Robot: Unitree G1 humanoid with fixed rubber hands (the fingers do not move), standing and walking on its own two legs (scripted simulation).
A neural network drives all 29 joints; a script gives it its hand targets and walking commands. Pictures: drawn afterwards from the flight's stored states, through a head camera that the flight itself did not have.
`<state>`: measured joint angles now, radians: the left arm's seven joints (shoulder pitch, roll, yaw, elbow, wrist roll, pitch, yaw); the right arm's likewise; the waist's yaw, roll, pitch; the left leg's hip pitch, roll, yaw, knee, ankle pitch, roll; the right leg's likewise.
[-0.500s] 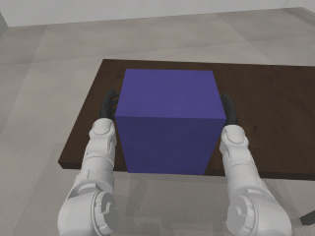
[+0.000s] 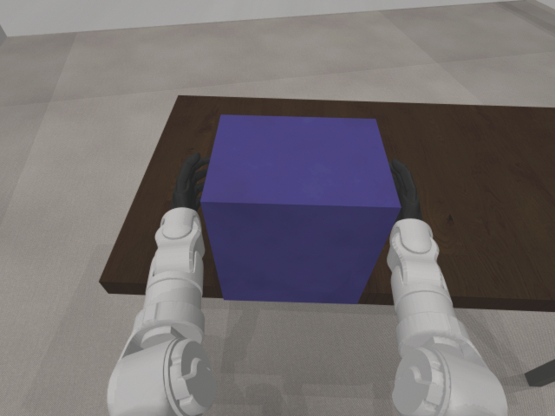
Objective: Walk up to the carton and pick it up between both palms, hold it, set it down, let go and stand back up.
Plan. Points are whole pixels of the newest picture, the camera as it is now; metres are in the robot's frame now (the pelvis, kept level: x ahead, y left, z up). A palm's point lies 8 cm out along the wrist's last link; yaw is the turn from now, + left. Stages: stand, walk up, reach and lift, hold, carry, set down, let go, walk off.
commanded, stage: set down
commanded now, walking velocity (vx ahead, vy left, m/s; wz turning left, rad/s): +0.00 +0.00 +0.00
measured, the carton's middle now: (293, 216) +0.42 -0.02 +0.04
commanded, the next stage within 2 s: none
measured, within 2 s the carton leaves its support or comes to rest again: neither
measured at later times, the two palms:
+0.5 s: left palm (187, 206) +0.41 +0.14 +0.09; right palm (404, 213) +0.38 -0.18 +0.09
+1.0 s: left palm (161, 202) +0.42 +0.19 +0.08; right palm (422, 198) +0.41 -0.22 +0.08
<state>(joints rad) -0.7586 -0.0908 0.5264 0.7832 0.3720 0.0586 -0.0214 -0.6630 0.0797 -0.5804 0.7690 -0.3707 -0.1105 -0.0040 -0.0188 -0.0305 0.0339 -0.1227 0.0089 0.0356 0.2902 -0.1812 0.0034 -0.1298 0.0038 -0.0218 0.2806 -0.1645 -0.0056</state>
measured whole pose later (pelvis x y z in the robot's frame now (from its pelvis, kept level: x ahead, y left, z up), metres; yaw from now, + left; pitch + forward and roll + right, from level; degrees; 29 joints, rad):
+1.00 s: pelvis -0.02 +0.00 -0.02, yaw -1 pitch +15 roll -2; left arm -1.01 0.26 -0.03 1.40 -0.22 -0.18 0.06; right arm -0.97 -0.30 0.09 1.37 0.39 -0.19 -0.06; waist 0.00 0.01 -0.21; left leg -0.58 0.06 0.03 0.57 -0.26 -0.01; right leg -0.55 0.04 -0.04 0.48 -0.20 -0.02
